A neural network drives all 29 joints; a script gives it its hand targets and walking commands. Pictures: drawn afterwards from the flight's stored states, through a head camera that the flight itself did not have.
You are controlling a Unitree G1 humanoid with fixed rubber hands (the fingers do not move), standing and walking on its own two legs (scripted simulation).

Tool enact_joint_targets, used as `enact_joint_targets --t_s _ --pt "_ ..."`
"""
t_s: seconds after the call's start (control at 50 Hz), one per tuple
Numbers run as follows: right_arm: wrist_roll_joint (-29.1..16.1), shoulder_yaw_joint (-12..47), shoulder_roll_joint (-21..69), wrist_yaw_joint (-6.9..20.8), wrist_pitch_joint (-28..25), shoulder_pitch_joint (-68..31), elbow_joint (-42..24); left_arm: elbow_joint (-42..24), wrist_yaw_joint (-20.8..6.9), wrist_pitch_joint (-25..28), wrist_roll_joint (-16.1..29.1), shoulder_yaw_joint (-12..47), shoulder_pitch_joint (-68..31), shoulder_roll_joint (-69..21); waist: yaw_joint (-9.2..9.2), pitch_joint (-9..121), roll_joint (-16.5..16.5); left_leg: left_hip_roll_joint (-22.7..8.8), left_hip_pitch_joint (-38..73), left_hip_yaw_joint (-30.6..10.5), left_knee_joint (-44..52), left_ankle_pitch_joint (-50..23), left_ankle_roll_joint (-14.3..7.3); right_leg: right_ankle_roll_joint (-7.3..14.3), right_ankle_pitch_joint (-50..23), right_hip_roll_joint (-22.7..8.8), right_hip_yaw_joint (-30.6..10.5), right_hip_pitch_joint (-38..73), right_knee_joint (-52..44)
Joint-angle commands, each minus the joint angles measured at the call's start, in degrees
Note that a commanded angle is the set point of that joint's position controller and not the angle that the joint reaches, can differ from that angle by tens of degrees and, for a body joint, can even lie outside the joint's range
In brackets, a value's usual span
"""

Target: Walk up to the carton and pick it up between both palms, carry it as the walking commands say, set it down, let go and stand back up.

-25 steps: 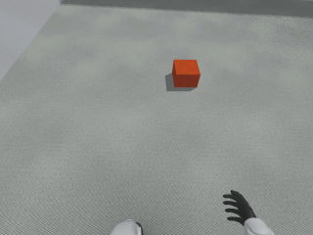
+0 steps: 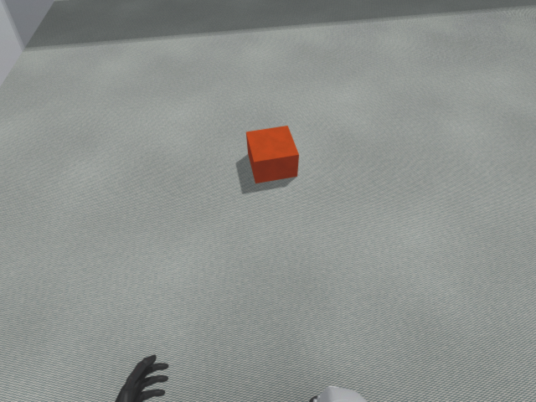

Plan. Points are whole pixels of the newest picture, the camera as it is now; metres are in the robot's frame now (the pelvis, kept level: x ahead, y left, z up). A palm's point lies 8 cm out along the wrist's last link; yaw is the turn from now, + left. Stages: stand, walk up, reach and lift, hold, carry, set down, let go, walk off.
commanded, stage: walk up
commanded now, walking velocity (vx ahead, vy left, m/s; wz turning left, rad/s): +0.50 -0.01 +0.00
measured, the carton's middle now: (271, 154) +1.28 -0.08 -0.68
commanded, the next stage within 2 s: none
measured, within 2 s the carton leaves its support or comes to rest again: neither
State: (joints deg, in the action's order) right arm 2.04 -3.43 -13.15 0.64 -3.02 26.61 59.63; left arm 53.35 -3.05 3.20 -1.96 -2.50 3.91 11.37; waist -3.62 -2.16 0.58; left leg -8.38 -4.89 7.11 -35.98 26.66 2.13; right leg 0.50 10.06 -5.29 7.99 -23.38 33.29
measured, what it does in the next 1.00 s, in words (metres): walks ahead: left foot, then right foot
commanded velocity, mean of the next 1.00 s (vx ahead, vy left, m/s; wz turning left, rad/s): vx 0.50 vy -0.04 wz -0.01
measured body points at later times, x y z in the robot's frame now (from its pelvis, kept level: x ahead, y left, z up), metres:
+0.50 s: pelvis +0.28 +0.03 -0.01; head +0.32 +0.05 +0.44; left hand +0.20 +0.27 -0.16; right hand +0.44 -0.20 -0.13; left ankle +0.37 +0.15 -0.72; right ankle +0.10 -0.12 -0.67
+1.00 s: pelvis +0.55 -0.05 +0.01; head +0.57 -0.07 +0.46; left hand +0.63 +0.21 -0.12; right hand +0.56 -0.31 -0.15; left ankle +0.42 +0.11 -0.64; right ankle +0.59 -0.15 -0.72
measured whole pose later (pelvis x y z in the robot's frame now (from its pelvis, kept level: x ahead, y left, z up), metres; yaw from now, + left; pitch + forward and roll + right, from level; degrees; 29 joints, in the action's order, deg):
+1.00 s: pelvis +0.55 -0.05 +0.01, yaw +0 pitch +0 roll +1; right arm 1.8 -3.2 -14.8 1.3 -3.0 17.2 56.8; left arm 55.4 -1.7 4.1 -2.3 -2.2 11.1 12.4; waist -1.4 -2.9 2.1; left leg -6.2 -16.5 1.8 -62.1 25.2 -0.2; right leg 1.2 13.8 -3.8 7.7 -19.4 33.4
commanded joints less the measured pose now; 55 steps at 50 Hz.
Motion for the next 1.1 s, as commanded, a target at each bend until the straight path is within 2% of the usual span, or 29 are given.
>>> enact_joint_targets --t_s 0.0,0.04,0.06,0.08,0.12,0.22,0.3,0.34,0.38,0.4,0.42,0.44,0.46,0.48,0.52,0.56,0.7,0.8,0.82,0.84,0.86,0.88,0.9,0.92,0.96,0.98,1.02,1.06,1.08 --pt "-0.2 -0.1 -3.2 0.2 -1.0 -7.4 -6.5 3.9 2.4 0.6 -0.6 -3.6 21.1 15.4 8.53 6.9 -13.4 1.1 -36.9 -7.8 -36.1 1.1 -4.1 9.8 26.2 -22.1 -36.0 30.1 -24.5" --pt "-0.5 -1.0 -3.4 0.2 -0.5 -7.8 -5.0 2.0 2.2 2.0 -0.7 -2.4 15.3 10.0 5.23 -0.8 -2.0 -1.3 -34.0 -8.0 -34.2 -8.9 -2.9 6.7 8.6 -18.8 -26.6 20.0 -23.6" --pt "-0.6 -1.3 -2.9 0.6 0.3 -6.6 -4.5 2.2 2.4 2.6 -0.4 -2.0 14.4 8.3 4.05 -1.1 -1.6 -1.8 -31.4 -8.0 -32.2 -11.1 -2.2 5.5 -1.0 -17.0 -22.1 18.1 -22.4" --pt "-0.5 -1.3 -2.2 0.9 0.8 -6.2 -4.6 2.7 2.4 2.9 0.1 -1.7 14.2 7.3 3.56 -1.0 -3.8 -2.1 -29.8 -7.6 -30.1 -11.9 -2.2 4.2 -5.6 -15.3 -17.3 17.0 -21.6" --pt "-0.1 -1.2 -1.5 1.3 1.9 -8.7 -5.9 3.5 2.5 3.2 0.4 -1.4 16.2 6.4 4.13 -1.3 -8.5 -1.6 -29.7 -6.1 -27.3 -14.3 -1.7 4.0 -9.9 -13.7 -12.9 16.8 -21.0" --pt "-0.1 0.0 -0.3 2.6 2.9 -20.5 -10.1 4.5 2.9 2.7 0.2 -1.6 20.9 6.7 6.33 -5.1 -9.6 -1.1 -33.2 -4.0 -15.0 -20.4 0.2 4.8 -8.0 -12.9 -9.2 17.1 -24.2" --pt "-0.8 1.0 -0.5 3.1 1.8 -27.3 -11.8 5.3 2.6 1.7 0.6 -1.3 22.5 7.4 5.64 -4.9 -13.4 2.1 -21.9 0.8 0.8 -20.9 0.1 4.4 -1.1 -6.5 -0.7 15.3 -24.9" --pt "-0.5 0.8 -1.1 2.6 1.2 -26.1 -10.9 6.0 2.9 1.6 0.8 -1.3 24.5 8.4 4.96 -3.9 -10.2 3.3 -19.1 2.4 2.2 -18.5 -0.5 5.1 -8.4 -8.4 -2.3 17.4 -21.0" --pt "-0.2 -0.5 -3.5 1.7 0.0 -15.6 -7.7 5.9 3.2 1.5 1.7 -1.5 24.4 8.5 1.50 2.4 -2.2 4.7 -6.2 3.5 6.5 -17.3 -2.8 3.5 -19.2 -5.9 -0.3 17.5 -6.0" --pt "0.3 -2.4 -6.8 0.9 -0.9 -5.2 -5.0 5.2 3.1 1.3 2.1 -1.5 24.0 7.7 -2.17 8.6 2.4 1.8 9.3 -0.4 5.9 -16.7 -5.2 2.2 -17.4 -4.3 -1.3 8.1 7.8" --pt "1.7 -4.4 -13.8 -0.2 -1.4 3.3 -3.7 3.5 2.8 1.4 2.3 -0.8 24.5 4.5 -4.13 14.6 17.7 -14.3 22.4 -21.7 10.0 -17.5 -8.1 -0.1 7.0 2.2 0.2 -8.0 25.9" --pt "0.1 -5.2 -17.4 -0.4 -0.9 5.3 -3.5 2.0 2.9 1.3 3.0 -1.2 24.9 5.0 -3.96 17.9 21.8 -24.1 24.8 -39.7 21.0 -12.5 -13.6 0.0 22.9 5.6 -4.8 -14.0 36.9" --pt "-0.1 -3.9 -14.2 -0.5 -0.4 3.6 -4.3 3.6 3.1 0.8 2.5 -2.1 21.0 6.5 -2.76 14.6 8.7 -22.3 18.0 -37.9 20.4 -12.5 -12.2 0.7 20.1 1.3 -10.0 -13.6 41.1" --pt "0.0 -3.5 -12.2 -1.2 -0.3 0.3 -4.6 3.9 2.6 0.3 1.6 -2.0 18.9 5.4 -0.65 9.5 3.3 -20.9 10.1 -33.4 20.1 -15.9 -10.2 0.7 15.9 -0.3 -10.6 -13.8 43.1" --pt "-0.6 -2.3 -7.0 -1.1 -0.9 -8.5 -4.9 4.5 2.2 -0.4 0.5 -1.0 18.9 2.0 2.17 4.4 7.0 -15.3 -1.0 -21.8 22.0 -16.2 -10.1 -0.1 9.3 -3.2 -10.2 -10.0 38.8" --pt "-1.1 -1.7 -5.4 -0.5 -1.5 -9.6 -4.8 4.1 1.4 -1.4 -0.4 -1.0 17.8 1.1 3.59 2.2 10.4 -12.2 -6.6 -14.6 23.6 -15.0 -8.6 -1.1 6.7 -3.2 -8.0 -6.9 35.9" --pt "-0.4 -2.6 -7.9 -0.7 -1.8 -4.9 -3.5 -2.2 -1.4 -2.6 0.4 0.5 3.5 2.0 2.89 -4.8 8.0 -9.9 -7.4 -6.0 28.5 -15.0 -7.5 -3.7 -2.2 -2.0 -3.6 -4.1 7.3" --pt "-0.5 -3.3 -10.9 -0.7 -1.3 -4.1 -4.2 -3.3 -1.9 -1.9 0.7 -0.2 1.1 4.9 3.31 -3.1 8.8 -11.3 -4.3 -4.8 26.2 -13.3 -7.2 -2.7 -1.0 -2.1 -2.9 1.5 0.9" --pt "-0.3 -2.6 -10.4 -0.3 -1.1 -5.0 -4.3 -2.6 -1.2 -1.1 0.5 -0.3 3.1 5.3 4.37 -2.0 9.8 -9.3 -4.8 -2.3 22.5 -13.2 -6.6 -1.8 -1.4 -1.5 -1.6 5.0 -2.0" --pt "0.2 -1.6 -8.8 0.1 -0.7 -5.0 -3.8 -0.5 -0.4 -0.2 0.2 -0.9 8.4 6.2 6.44 1.2 7.5 -5.2 -7.8 1.1 13.0 -13.2 -5.8 -0.1 -1.5 -0.9 -0.3 13.5 -3.8" --pt "0.9 -0.7 -7.0 0.5 -0.7 -4.4 -4.3 3.6 0.5 0.5 0.1 -2.7 18.8 9.4 10.32 7.3 -3.8 -1.2 -16.1 2.1 -3.8 -12.0 -4.7 1.8 2.0 -1.6 -2.4 28.4 -4.2" --pt "0.8 0.9 -3.5 0.7 -1.1 -5.4 -7.0 5.5 1.4 1.1 -0.9 -4.4 28.1 16.8 12.63 10.8 -24.3 5.1 -28.8 1.0 -23.7 5.4 -3.0 4.1 14.3 -16.3 -25.4 34.7 -15.4" --pt "-0.2 1.2 -2.8 0.6 -0.8 -6.0 -8.7 5.0 2.0 0.8 -0.5 -4.2 27.8 19.9 10.83 10.6 -24.6 6.0 -34.2 -4.9 -32.2 8.3 -3.5 7.5 23.6 -23.2 -42.1 34.0 -25.9" --pt "-0.2 0.1 -4.0 0.6 -1.0 -9.2 -8.0 3.9 2.2 0.6 -0.4 -3.3 22.5 16.8 8.66 7.2 -17.0 3.0 -34.7 -8.0 -35.5 2.7 -3.5 9.1 27.3 -21.0 -38.9 28.8 -25.6" --pt "-0.8 -0.7 -4.6 0.8 -1.3 -10.6 -5.9 2.6 2.2 1.7 -0.5 -2.0 15.5 10.4 5.27 0.1 -6.9 -0.2 -32.3 -8.1 -33.4 -7.0 -3.0 7.1 11.8 -15.5 -25.1 20.4 -23.8" --pt "-0.8 -0.7 -3.8 0.9 -0.8 -9.4 -5.0 2.7 2.5 2.3 -0.4 -1.5 14.4 8.2 4.41 0.0 -5.4 -0.4 -29.7 -7.4 -31.4 -8.9 -2.5 5.9 0.9 -14.3 -20.7 18.3 -22.6" --pt "-0.3 -1.1 -2.8 0.7 1.0 -7.8 -4.1 4.0 2.6 3.3 0.0 -1.1 17.0 7.9 4.20 0.0 -2.0 -0.5 -28.2 -7.6 -29.5 -10.0 -1.8 5.1 -19.7 -16.2 -19.0 18.6 -19.2" --pt "-0.2 -0.9 -1.9 0.9 2.2 -10.3 -5.6 4.9 3.0 3.6 0.6 -0.9 18.5 7.3 4.59 0.0 -6.3 -0.2 -28.1 -6.1 -26.3 -11.5 -1.2 4.8 -33.1 -14.9 -12.9 19.0 -16.6" --pt "-0.2 -0.7 -1.7 1.0 2.7 -12.3 -6.8 5.0 3.1 3.5 0.5 -0.9 19.2 7.1 4.92 -0.2 -8.3 0.2 -28.2 -5.6 -24.6 -13.0 -0.9 4.9 -34.2 -14.3 -11.6 18.5 -16.7"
